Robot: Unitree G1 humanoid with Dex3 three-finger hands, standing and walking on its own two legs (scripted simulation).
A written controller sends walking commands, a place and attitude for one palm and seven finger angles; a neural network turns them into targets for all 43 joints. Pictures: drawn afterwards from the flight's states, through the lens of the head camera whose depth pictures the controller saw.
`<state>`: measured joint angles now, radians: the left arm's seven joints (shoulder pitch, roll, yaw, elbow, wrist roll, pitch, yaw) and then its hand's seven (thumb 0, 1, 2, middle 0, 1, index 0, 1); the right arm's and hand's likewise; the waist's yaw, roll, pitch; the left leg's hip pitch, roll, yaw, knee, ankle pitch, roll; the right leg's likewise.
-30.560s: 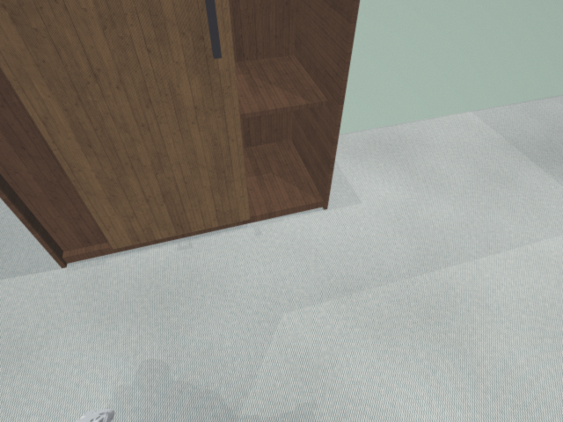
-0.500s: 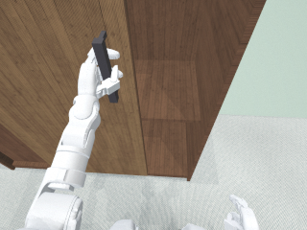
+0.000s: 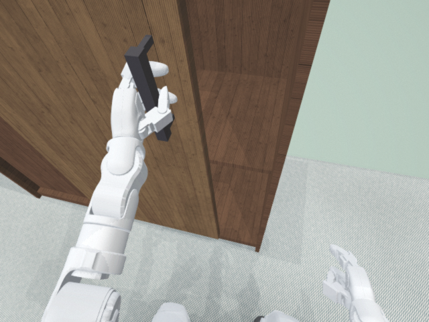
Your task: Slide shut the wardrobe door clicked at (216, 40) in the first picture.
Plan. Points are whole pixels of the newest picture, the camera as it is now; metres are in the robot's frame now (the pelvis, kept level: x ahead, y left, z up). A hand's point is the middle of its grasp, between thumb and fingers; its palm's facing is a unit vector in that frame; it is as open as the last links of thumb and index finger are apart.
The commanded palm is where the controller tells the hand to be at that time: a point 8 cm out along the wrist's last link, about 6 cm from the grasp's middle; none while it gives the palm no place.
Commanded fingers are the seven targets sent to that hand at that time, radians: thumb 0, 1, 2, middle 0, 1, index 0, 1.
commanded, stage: step sideways, sliding the door along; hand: left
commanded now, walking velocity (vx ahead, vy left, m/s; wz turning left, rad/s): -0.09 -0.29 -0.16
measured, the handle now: (156, 93) +0.44 +0.17 +0.16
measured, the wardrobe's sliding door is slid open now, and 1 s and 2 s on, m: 0.17 0.00 0.00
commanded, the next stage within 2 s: stop walking and hold the door there in 1.08 s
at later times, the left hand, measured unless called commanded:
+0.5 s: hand (256, 132) +0.37 -0.01 +0.16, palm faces -0.20 -0.97 -0.15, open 6.3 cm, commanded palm +0.36 +0.03 +0.17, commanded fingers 0.00 0.90 0.90 -0.45 -1.40 -0.45 -1.40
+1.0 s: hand (266, 130) +0.37 -0.02 +0.17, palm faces +0.08 -0.99 -0.08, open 6.1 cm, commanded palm +0.34 -0.02 +0.17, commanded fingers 0.00 0.90 0.90 -0.45 -1.40 -0.45 -1.40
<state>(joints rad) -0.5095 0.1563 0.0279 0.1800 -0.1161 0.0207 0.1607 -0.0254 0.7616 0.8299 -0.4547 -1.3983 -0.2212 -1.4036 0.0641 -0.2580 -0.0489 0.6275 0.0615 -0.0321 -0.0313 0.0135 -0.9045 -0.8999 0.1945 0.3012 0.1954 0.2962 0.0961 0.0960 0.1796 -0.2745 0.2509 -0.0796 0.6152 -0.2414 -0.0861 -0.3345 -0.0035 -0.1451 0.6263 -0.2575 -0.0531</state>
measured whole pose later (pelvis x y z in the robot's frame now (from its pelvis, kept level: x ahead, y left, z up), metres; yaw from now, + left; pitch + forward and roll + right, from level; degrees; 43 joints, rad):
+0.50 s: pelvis +0.00 -0.03 +0.00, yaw -4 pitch -2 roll +0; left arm -0.41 0.13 -0.13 0.06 -0.06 -0.07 0.07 -0.03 0.67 0.72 -0.46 -1.40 -0.28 -1.40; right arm 0.06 -0.17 -0.02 0.62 0.03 0.03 -0.02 0.01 -0.90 -0.90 0.20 0.30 0.20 0.30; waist 0.02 0.07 0.18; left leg -0.25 0.23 0.04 0.66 -0.32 -0.08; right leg -0.35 0.06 -0.08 0.62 -0.24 -0.10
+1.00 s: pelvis -0.05 -0.12 +0.01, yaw -5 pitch -2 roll +1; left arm -0.57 0.19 0.03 0.33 -0.09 0.02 0.16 0.01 0.76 0.84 -0.41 -1.40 -0.21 -1.40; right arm 0.13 -0.23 0.00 0.68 0.03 0.03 -0.05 0.01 -0.90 -0.90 0.20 0.30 0.20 0.30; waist 0.05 -0.01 0.13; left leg -0.32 0.05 0.11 0.73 -0.40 -0.02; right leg -0.33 0.03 -0.08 0.58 -0.22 -0.10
